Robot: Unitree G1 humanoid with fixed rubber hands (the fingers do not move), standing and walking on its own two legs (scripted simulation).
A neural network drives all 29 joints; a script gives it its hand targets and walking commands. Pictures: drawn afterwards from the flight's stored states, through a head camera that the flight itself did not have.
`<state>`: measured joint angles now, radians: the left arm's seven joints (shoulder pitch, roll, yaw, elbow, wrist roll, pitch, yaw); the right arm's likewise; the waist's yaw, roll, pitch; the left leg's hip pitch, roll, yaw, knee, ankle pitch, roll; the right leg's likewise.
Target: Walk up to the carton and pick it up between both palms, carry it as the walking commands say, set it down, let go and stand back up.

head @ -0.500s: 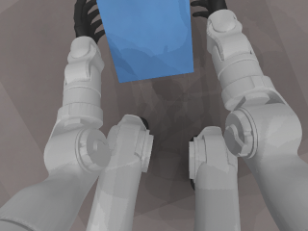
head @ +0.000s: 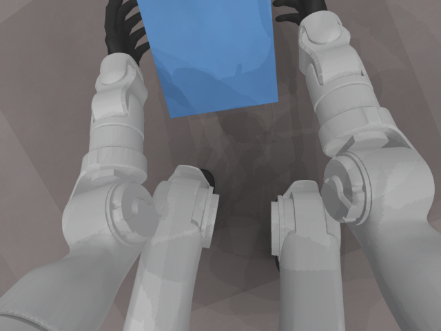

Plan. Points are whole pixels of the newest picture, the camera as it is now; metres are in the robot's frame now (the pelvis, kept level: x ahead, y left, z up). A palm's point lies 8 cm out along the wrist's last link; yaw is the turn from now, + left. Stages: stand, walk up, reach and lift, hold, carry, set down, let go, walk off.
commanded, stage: set down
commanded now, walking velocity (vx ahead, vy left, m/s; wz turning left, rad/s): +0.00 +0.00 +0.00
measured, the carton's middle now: (218, 45) +0.53 +0.08 -0.26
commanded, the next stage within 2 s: none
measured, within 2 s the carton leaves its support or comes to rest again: rests again in 0.88 s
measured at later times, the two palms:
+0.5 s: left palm (125, 51) +0.49 +0.21 -0.16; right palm (309, 13) +0.55 -0.06 -0.17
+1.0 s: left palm (124, 77) +0.45 +0.22 -0.19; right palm (336, 31) +0.54 -0.11 -0.20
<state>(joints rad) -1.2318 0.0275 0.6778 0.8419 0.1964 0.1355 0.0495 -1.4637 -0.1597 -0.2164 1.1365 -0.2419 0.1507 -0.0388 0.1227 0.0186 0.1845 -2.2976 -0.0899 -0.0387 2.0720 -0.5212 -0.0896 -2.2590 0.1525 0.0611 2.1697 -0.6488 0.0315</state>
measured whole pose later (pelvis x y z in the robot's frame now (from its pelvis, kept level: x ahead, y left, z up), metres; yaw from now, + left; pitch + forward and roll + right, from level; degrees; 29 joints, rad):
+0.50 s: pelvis +0.01 +0.00 +0.00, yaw +0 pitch +43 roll +3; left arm -1.23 0.04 0.68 0.87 0.19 0.08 0.03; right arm -1.46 -0.16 -0.22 1.14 -0.24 0.12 -0.02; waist 0.12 0.03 0.19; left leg -2.30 -0.09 -0.03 2.08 -0.54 -0.09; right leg -2.26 0.15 0.06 2.18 -0.67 0.03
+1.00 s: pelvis +0.00 +0.00 +0.00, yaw +0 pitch +40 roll +4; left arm -1.22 0.16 0.39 1.04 -0.09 -0.02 0.12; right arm -1.42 -0.38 0.06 1.14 0.07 0.05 -0.07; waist 0.14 0.02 0.31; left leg -2.26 -0.06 -0.02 2.08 -0.52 -0.08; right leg -2.23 0.14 0.06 2.18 -0.65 0.03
